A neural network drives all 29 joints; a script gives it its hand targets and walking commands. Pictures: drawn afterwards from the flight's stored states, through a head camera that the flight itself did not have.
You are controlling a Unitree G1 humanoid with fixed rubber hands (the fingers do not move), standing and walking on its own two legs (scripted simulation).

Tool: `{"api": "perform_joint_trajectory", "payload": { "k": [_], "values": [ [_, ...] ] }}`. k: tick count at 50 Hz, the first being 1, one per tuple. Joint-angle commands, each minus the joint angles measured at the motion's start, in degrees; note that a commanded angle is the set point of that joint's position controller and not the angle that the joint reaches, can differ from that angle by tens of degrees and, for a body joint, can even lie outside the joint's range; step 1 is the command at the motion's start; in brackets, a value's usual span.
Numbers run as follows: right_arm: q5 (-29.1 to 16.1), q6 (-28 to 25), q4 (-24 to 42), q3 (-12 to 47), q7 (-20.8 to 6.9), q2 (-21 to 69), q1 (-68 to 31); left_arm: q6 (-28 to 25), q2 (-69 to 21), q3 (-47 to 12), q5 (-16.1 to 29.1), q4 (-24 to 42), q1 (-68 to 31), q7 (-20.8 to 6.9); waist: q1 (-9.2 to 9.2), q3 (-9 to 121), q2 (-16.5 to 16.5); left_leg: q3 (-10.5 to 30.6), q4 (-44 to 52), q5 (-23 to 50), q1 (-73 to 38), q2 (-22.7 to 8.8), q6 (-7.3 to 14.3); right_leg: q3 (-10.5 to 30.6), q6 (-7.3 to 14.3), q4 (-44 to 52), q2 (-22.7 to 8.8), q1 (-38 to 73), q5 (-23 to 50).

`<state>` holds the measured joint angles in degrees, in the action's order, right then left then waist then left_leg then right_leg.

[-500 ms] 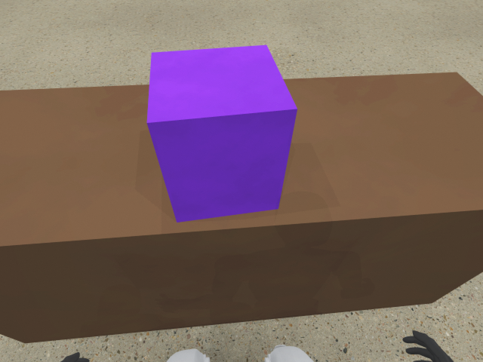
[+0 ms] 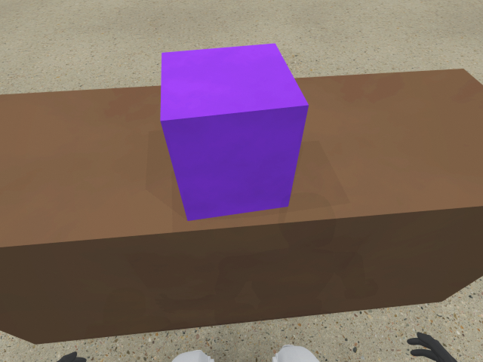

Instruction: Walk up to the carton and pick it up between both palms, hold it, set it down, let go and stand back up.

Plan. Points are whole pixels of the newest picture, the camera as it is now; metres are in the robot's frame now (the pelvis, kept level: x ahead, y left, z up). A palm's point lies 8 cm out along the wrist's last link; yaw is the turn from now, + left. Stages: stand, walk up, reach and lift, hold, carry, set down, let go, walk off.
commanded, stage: walk up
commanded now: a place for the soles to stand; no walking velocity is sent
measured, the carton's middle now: (229, 135) +0.50 +0.02 +0.10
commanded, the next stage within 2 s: reach and lift in 2.00 s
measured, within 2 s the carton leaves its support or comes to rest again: neither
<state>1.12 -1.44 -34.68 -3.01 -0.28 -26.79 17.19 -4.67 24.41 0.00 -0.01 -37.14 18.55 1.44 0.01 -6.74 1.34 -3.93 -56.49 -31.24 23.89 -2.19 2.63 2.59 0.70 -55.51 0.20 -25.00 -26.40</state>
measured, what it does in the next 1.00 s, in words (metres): stands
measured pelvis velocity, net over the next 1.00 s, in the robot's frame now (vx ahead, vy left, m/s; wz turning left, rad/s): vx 0.00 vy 0.02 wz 0.00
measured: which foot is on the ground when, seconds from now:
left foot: down 0.00-1.00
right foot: down 0.00-1.00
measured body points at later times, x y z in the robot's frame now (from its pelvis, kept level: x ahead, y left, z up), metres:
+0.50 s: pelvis +0.00 +0.02 +0.00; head +0.02 +0.02 +0.45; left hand +0.11 +0.34 -0.08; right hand +0.12 -0.30 -0.08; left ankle +0.03 +0.12 -0.68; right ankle +0.04 -0.12 -0.68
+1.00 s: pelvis +0.00 +0.02 +0.00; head +0.02 +0.02 +0.45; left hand +0.11 +0.34 -0.08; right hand +0.11 -0.30 -0.08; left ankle +0.03 +0.13 -0.68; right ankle +0.04 -0.11 -0.68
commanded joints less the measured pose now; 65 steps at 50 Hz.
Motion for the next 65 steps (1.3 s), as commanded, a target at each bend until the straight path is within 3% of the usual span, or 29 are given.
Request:
{"api": "perform_joint_trajectory", "payload": {
  "k": [1, 3, 9, 10, 11, 12, 13, 18, 20, 21, 24, 27, 29, 30, 31, 32, 36, 38, 39, 40, 46, 48, 50, 51, 56, 58, 59, 60, 65],
  "values": [
    [0.22, -2.78, -1.87, -6.08, 0.08, -12.26, 7.87, -0.47, 13.55, 5.02, -0.8, 1.28, -5.79, 0.85, 5.64, 5.2, 1.05, 17.18, 21.4, 2.34, -12.14, -6.1, 5.08, 8.88, 5.01, 3.69, -3.85, -15.52, 10.17],
    [-0.04, -2.94, -1.11, -6.85, 0.22, -17.26, 8.91, 0.34, 12.96, 5.02, -0.77, 1.38, -5.0, 0.91, 4.82, 3.98, 3.1, 39.58, 36.43, -2.95, -10.9, -21.29, 10.13, -0.92, 1.12, -9.1, 1.39, -20.05, -6.95],
    [0.08, -2.23, 1.46, -4.65, -0.25, -13.12, -2.42, -1.63, 13.33, 5.89, -0.8, -2.34, 5.11, 0.29, -2.79, 4.99, 3.15, 17.5, 20.71, 17.05, 3.81, -12.15, 8.12, -3.64, 3.21, 9.64, -0.18, 4.46, 2.13],
    [-0.44, -2.16, 2.44, -3.92, -0.32, -10.44, -3.74, -2.29, 14.24, 6.42, -1.09, -2.9, 7.62, 0.63, -3.89, 6.93, -1.78, 12.43, 10.84, 17.87, 8.49, -7.77, 5.26, 3.6, 4.91, 13.86, -2.02, 9.93, 6.55],
    [-0.8, -1.83, 3.36, -3.42, -0.35, -8.3, -3.95, -2.71, 17.68, 7.41, -1.61, -2.82, 8.66, 0.91, -3.78, 8.38, -9.84, 5.48, -1.83, 14.78, 14.16, -1.49, 1.38, 20.3, 9.19, 21.42, -9.48, 14.0, 7.18],
    [-0.56, -1.35, 4.13, -3.04, 0.13, -7.73, -4.57, -2.58, 21.32, 8.13, -1.41, -2.09, 8.46, 0.94, -4.11, 6.87, -12.32, 3.2, -6.58, 1.03, 17.59, 1.29, 0.1, 37.35, 15.25, 28.28, -17.94, 12.76, 7.07],
    [-0.35, -1.07, 3.23, -3.94, 0.36, -10.56, -4.88, -2.21, 22.8, 8.31, -1.27, -1.09, 6.34, 1.12, -3.74, 4.84, -9.55, 5.31, -7.61, -6.58, 17.41, 0.16, 0.23, 40.6, 18.52, 29.18, -20.54, 11.01, 6.87],
    [-0.1, -2.24, -1.57, -5.29, -0.06, -11.04, 4.76, -0.97, 17.09, 5.76, -1.12, 0.25, -4.1, 1.09, 4.02, 3.91, -5.43, 7.18, 12.39, 6.76, -5.45, -0.97, 3.2, 18.19, 9.14, 15.29, -9.54, -8.29, 11.5],
    [0.02, -3.19, -1.86, -6.47, 0.06, -15.0, 8.89, -0.36, 11.58, 4.32, -0.77, 1.71, -5.54, 0.99, 5.7, 5.23, 7.87, 30.52, 29.87, 4.3, -13.74, -14.43, 7.83, -1.04, 1.76, -7.77, 0.42, -19.51, 8.52],
    [-0.36, -2.91, -1.22, -6.47, -0.06, -16.97, 7.53, -0.07, 13.18, 4.62, -0.78, 1.47, -5.06, 1.15, 4.45, 4.31, 5.79, 37.83, 34.48, 4.63, -12.28, -20.28, 10.42, -1.82, 0.94, -8.54, 0.86, -20.99, -6.65],
    [0.1, -2.8, -0.01, -5.97, 0.09, -15.91, 1.67, -0.41, 14.72, 5.38, -0.82, -0.04, -2.51, 0.54, 1.38, 1.66, 4.09, 30.44, 30.34, 13.49, -7.3, -18.55, 10.48, -2.8, 1.47, -4.66, -1.83, -13.95, -9.65],
    [-0.11, -2.57, 1.15, -4.72, -0.13, -13.42, -2.3, -1.58, 13.32, 5.42, -0.56, -1.62, 3.64, 0.56, -1.87, 4.73, 4.84, 18.43, 21.03, 24.57, 0.86, -12.52, 8.26, -4.82, 3.02, 7.78, -1.11, 1.08, 4.23],
    [-0.92, -1.96, 3.0, -3.78, -0.26, -9.58, -4.55, -2.51, 16.66, 6.89, -1.21, -3.09, 7.81, 0.98, -3.62, 8.32, -4.68, 8.54, 4.53, 19.63, 10.8, -4.03, 2.94, 9.94, 6.88, 15.19, -5.36, 12.68, 12.11],
    [-0.83, -1.43, 3.74, -3.16, 0.0, -7.68, -4.48, -2.56, 20.47, 7.88, -1.46, -2.38, 8.56, 1.12, -3.66, 8.42, -11.16, 2.97, -6.33, 8.68, 15.32, 0.49, 0.26, 29.42, 12.68, 24.55, -15.09, 12.75, 7.51],
    [-0.6, -1.09, 3.59, -3.48, 0.4, -9.74, -5.79, -2.25, 22.26, 8.04, -1.22, -1.85, 7.24, 1.06, -3.84, 5.72, -10.47, 4.34, -8.02, -6.32, 17.08, 1.21, 0.09, 39.28, 17.84, 28.79, -20.7, 10.34, 7.83],
    [-0.27, -1.09, 2.78, -4.08, 0.4, -11.3, -4.69, -2.06, 23.86, 8.11, -1.14, -1.55, 5.06, 1.25, -2.98, 3.79, -8.72, 6.05, -8.27, -7.68, 17.25, -0.35, -0.04, 39.69, 19.58, 28.08, -21.9, 9.49, 8.96],
    [-0.28, -2.28, -1.17, -4.84, -0.11, -10.94, 3.71, -1.12, 18.84, 6.07, -1.05, 0.05, -3.64, 1.2, 3.45, 3.56, -6.24, 5.41, 9.95, 7.52, -1.87, -0.22, 2.66, 20.76, 10.69, 17.78, -12.3, -5.08, 11.71],
    [0.08, -3.05, -2.59, -6.21, -0.11, -14.68, 7.83, -0.49, 12.72, 4.44, -0.68, 1.06, -6.46, 0.91, 5.72, 3.67, 7.08, 25.92, 28.14, 0.31, -12.39, -10.24, 6.07, 0.73, 2.81, -4.69, -1.63, -19.25, 8.73],
    [-0.19, -3.05, -2.02, -6.52, -0.15, -16.5, 8.05, -0.09, 12.21, 4.14, -0.78, 1.64, -5.9, 1.05, 5.22, 2.77, 7.78, 37.97, 35.38, 0.73, -11.76, -19.53, 9.18, -3.03, 1.03, -8.73, 0.4, -22.86, -5.51],
    [-0.18, -2.87, -1.89, -6.44, -0.18, -17.77, 6.85, 0.21, 14.72, 5.05, -0.78, 0.9, -5.35, 0.97, 4.21, 1.5, 3.03, 39.68, 36.74, -0.33, -8.79, -21.25, 10.24, -0.76, 1.32, -9.57, -0.91, -20.65, -8.72],
    [0.11, -2.18, 1.19, -5.2, -0.23, -14.44, -2.05, -1.01, 14.55, 5.98, -0.89, -2.32, 4.01, 0.48, -1.53, 4.91, 5.13, 22.04, 24.48, 14.08, 1.96, -13.67, 8.64, -4.83, 2.65, 4.71, -1.43, 0.51, -0.18],
    [-0.59, -1.93, 2.37, -4.1, -0.43, -11.12, -4.28, -1.92, 15.57, 6.66, -1.36, -2.95, 6.41, 0.81, -3.31, 5.76, -0.82, 13.36, 11.77, 11.28, 10.94, -7.77, 4.78, 2.17, 4.87, 13.09, -2.45, 10.16, 5.23],
    [-0.64, -1.15, 3.96, -3.11, 0.08, -7.93, -5.57, -2.45, 22.36, 8.09, -1.62, -2.78, 8.61, 0.97, -4.22, 5.12, -12.57, 3.06, -7.32, -2.64, 19.93, 1.88, -0.19, 38.34, 15.11, 30.4, -18.88, 11.09, -0.62],
    [-0.1, -0.89, 2.7, -3.93, 0.35, -11.14, -6.13, -2.06, 23.67, 8.1, -1.27, -2.6, 5.66, 1.05, -3.46, 1.9, -9.89, 5.85, -7.7, -6.96, 18.3, 0.12, -0.27, 41.18, 17.76, 31.74, -21.57, 7.2, -0.44],
    [-0.15, -1.88, -1.63, -4.88, -0.33, -11.1, 2.46, -0.95, 19.25, 6.28, -1.33, -0.71, -2.95, 1.04, 2.32, 2.6, -8.1, 3.9, 9.18, 5.34, -0.55, 0.32, 1.99, 21.06, 10.3, 20.75, -12.24, -4.58, 6.69],
    [0.32, -2.57, -2.45, -5.79, -0.24, -13.48, 6.56, -0.52, 15.07, 5.09, -0.96, 0.55, -6.38, 0.74, 5.2, 3.74, 0.52, 17.56, 21.93, -0.73, -9.72, -5.68, 4.96, 7.38, 4.78, 4.37, -4.67, -15.81, 5.84],
    [0.11, -2.85, -2.01, -6.54, -0.03, -16.19, 7.21, -0.22, 12.15, 4.3, -0.79, 0.97, -5.68, 0.58, 5.0, 4.39, 6.53, 34.46, 33.25, -6.23, -11.34, -15.58, 7.92, -2.99, 1.74, -7.21, 0.17, -20.42, 1.88],
    [-0.16, -2.8, -2.18, -6.76, -0.08, -18.45, 6.61, 0.02, 14.33, 4.91, -0.89, 1.09, -6.49, 0.9, 4.54, 3.1, 4.44, 40.93, 36.22, -3.24, -9.94, -20.85, 10.69, -1.95, 1.4, -8.14, -0.63, -21.24, -7.83],
    [0.09, -2.71, -0.21, -5.65, 0.12, -15.37, 0.1, -0.84, 14.46, 5.51, -0.54, -1.7, 1.29, 0.5, -0.13, 4.37, 5.81, 25.98, 26.68, 21.91, -4.99, -15.35, 8.49, -4.52, 2.14, 0.71, -1.85, -6.82, -3.31]
  ]
}}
